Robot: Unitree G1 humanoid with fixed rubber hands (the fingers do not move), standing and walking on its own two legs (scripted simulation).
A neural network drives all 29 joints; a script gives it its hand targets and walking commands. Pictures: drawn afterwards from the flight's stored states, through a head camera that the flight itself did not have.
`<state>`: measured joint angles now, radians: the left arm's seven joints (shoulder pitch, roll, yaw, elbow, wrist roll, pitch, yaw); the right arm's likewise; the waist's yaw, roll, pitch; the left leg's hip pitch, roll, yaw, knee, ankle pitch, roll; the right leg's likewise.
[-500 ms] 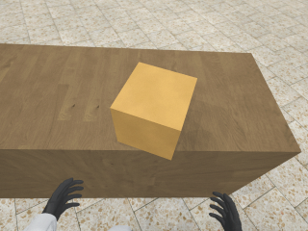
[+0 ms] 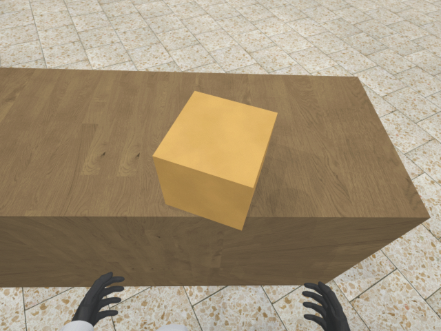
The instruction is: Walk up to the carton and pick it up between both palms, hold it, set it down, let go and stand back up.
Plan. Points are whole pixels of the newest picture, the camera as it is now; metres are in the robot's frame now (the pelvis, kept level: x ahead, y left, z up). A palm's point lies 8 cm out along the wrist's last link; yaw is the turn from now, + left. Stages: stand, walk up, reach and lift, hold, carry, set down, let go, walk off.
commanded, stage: let go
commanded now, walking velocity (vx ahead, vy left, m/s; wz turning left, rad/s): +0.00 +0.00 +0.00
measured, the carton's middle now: (218, 161) +0.43 +0.03 +0.01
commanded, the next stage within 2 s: stand in 0.06 s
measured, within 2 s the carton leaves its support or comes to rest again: neither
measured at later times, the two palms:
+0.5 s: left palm out of the picture +0.06 +0.28 -0.11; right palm out of the picture +0.08 -0.27 -0.13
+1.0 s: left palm out of the picture +0.02 +0.28 -0.11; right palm out of the picture +0.06 -0.27 -0.13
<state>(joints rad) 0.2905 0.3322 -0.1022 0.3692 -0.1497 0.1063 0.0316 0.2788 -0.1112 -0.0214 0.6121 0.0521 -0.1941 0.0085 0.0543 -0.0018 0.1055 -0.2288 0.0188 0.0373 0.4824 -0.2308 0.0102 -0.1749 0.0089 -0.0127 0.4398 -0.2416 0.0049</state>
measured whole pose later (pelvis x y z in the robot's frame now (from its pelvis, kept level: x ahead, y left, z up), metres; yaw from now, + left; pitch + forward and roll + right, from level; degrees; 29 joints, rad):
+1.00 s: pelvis +0.00 +0.00 +0.00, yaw +0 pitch -1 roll +0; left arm 0.29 0.31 -0.01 1.01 0.00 -0.02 0.01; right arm 0.27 -0.29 -0.03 1.03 0.03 -0.05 0.01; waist 0.05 0.04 -0.04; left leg -0.22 0.01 0.04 0.46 -0.23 0.01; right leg -0.17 0.01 -0.01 0.45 -0.25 0.00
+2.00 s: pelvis -0.01 +0.00 +0.00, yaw +0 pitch -2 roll +0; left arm 0.29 0.31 -0.02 1.08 0.00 -0.02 0.01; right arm 0.27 -0.29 -0.03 1.08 0.03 -0.05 0.01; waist 0.05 0.04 -0.04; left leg -0.22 0.01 0.04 0.44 -0.19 0.01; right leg -0.17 0.01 -0.01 0.42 -0.22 0.00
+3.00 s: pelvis -0.01 +0.00 +0.00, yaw +0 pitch -1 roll +0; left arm 0.29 0.31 -0.02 1.09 0.00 -0.02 0.01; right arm 0.27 -0.29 -0.03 1.08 0.03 -0.05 0.01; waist 0.05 0.03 -0.04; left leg -0.22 0.01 0.04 0.43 -0.19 0.01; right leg -0.17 0.01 -0.01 0.41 -0.22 0.00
